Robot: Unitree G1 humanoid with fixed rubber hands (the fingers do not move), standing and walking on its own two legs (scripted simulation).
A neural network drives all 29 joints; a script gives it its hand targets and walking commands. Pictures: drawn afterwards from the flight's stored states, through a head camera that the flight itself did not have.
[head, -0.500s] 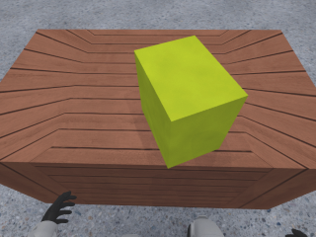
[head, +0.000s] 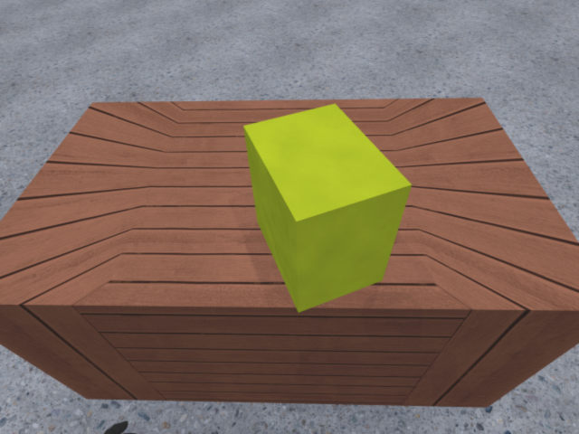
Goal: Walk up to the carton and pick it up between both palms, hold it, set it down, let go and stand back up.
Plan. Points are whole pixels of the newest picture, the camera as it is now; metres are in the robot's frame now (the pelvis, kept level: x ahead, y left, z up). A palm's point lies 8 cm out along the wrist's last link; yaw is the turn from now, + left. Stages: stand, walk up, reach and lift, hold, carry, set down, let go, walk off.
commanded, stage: walk up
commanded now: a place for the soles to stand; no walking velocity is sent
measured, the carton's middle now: (316, 207) +0.51 -0.01 +0.00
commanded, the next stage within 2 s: none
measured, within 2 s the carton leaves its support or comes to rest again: neither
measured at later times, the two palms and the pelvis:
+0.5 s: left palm out of the picture +0.10 +0.31 -0.10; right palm out of the picture +0.10 -0.30 -0.09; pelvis +0.01 +0.01 +0.01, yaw +1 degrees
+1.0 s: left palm out of the picture +0.06 +0.30 -0.11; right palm out of the picture +0.08 -0.32 -0.10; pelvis +0.02 -0.01 +0.01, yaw +1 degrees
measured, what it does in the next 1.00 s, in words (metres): stands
